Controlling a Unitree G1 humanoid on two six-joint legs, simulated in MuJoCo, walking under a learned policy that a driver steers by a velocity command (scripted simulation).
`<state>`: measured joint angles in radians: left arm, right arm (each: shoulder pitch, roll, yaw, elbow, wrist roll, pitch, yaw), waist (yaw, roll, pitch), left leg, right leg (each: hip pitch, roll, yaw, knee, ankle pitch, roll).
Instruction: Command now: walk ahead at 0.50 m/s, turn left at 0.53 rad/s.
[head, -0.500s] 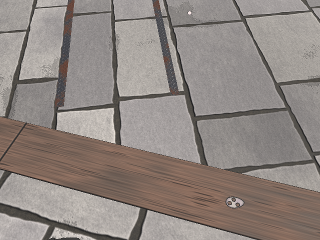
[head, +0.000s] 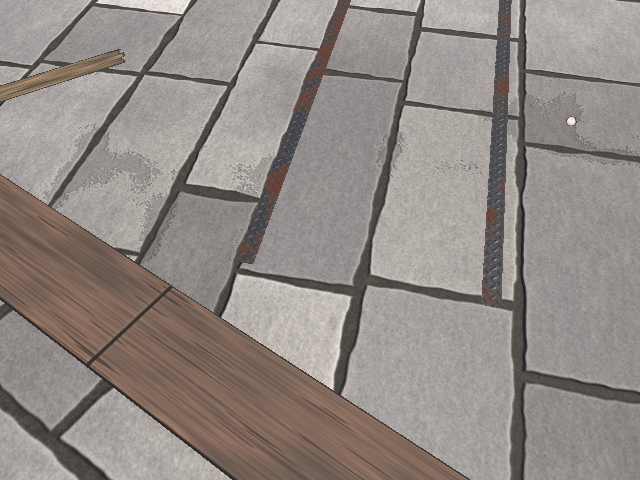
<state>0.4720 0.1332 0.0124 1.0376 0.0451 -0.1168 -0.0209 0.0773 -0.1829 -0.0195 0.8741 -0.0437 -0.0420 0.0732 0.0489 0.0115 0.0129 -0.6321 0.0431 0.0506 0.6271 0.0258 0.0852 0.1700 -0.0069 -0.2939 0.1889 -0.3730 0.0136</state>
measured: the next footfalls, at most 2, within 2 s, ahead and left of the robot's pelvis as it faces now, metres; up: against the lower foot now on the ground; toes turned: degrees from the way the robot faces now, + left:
left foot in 0.06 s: +0.21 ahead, +0.09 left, +0.00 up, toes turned +8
right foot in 0.60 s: +0.28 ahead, -0.08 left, +0.00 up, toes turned -7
